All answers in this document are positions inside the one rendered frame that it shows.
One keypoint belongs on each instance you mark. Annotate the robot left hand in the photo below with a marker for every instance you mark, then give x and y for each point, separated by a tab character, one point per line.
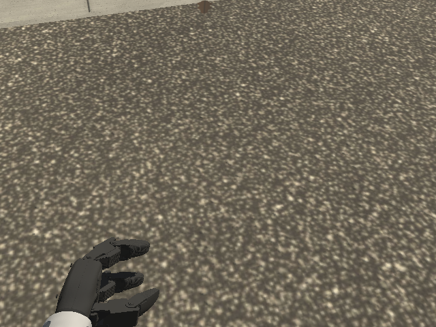
86	285

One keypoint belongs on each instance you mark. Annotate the left robot forearm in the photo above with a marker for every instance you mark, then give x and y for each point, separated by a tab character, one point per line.
67	319

